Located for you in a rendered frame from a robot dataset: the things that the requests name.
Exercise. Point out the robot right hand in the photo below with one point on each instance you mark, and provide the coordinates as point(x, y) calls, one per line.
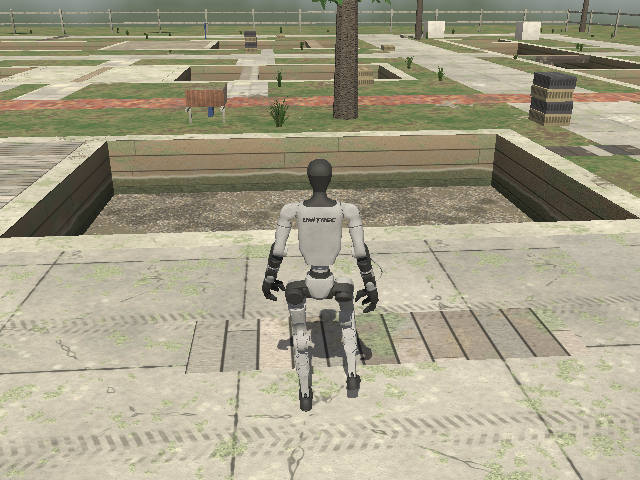
point(372, 297)

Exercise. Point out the right robot forearm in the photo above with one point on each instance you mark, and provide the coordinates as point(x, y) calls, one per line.
point(366, 271)

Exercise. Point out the left robot shin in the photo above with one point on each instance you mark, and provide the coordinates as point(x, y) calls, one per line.
point(302, 367)

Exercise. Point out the left robot forearm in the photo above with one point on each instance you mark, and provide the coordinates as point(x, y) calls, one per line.
point(272, 266)

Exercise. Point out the robot left hand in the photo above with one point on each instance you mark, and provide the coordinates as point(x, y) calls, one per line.
point(273, 286)

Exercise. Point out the left robot upper arm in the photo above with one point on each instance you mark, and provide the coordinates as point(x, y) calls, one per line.
point(288, 212)

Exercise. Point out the robot right foot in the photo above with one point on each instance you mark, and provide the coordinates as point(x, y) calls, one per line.
point(353, 382)

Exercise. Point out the right robot upper arm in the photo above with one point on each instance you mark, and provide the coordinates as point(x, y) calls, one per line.
point(351, 212)

